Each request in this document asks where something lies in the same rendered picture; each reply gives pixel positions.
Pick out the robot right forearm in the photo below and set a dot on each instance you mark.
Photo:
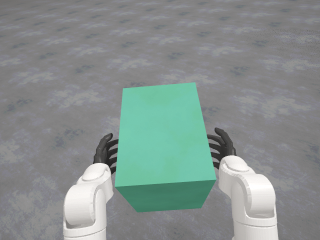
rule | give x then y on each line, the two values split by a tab
252	200

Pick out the left robot hand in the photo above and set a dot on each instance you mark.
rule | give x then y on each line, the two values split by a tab
103	153

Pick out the robot left forearm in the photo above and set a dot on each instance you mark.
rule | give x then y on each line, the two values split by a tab
84	208

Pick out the carton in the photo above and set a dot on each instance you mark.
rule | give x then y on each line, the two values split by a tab
164	160

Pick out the right robot hand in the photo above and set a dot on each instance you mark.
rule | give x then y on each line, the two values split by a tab
225	148

